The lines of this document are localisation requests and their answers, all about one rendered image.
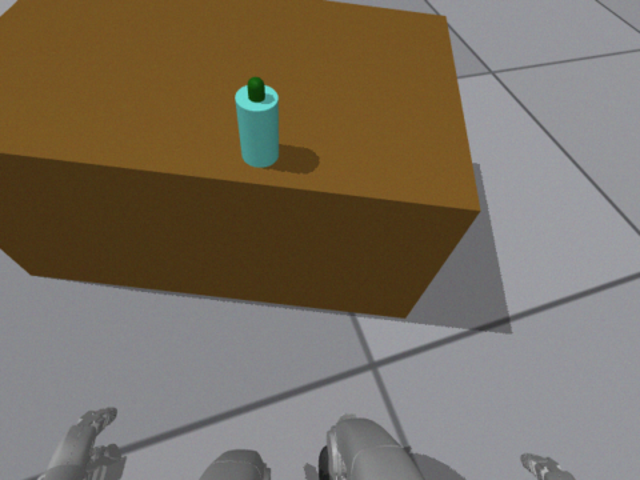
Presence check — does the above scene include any left robot arm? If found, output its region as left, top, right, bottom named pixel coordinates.
left=37, top=464, right=88, bottom=480

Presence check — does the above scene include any bottle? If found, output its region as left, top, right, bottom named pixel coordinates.
left=235, top=77, right=279, bottom=168

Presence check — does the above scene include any right robot hand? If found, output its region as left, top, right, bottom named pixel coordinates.
left=521, top=454, right=576, bottom=480

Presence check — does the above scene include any left robot hand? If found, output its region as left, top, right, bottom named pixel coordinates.
left=46, top=407, right=127, bottom=480

